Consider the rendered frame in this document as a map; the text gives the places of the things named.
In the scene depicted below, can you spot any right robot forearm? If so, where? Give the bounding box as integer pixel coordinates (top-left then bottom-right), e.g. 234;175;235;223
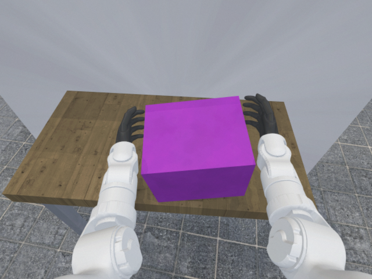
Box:
257;134;331;228

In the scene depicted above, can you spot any table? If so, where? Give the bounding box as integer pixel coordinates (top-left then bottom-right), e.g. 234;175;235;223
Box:
2;91;318;236

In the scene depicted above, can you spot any left robot forearm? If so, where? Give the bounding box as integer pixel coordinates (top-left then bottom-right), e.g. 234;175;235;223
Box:
72;141;138;274

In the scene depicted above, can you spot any left robot hand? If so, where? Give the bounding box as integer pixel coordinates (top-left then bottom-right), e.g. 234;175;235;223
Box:
116;106;145;143

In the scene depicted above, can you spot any right robot upper arm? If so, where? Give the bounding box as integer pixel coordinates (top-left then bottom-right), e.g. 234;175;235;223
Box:
267;216;372;279

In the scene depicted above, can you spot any right robot hand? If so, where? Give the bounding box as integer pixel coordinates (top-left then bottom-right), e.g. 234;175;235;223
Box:
243;94;279;137

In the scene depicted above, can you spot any left robot upper arm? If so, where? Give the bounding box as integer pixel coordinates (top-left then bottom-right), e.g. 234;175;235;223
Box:
54;224;142;279

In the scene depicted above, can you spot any carton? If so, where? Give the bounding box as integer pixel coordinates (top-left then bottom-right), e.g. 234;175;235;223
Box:
141;96;256;202

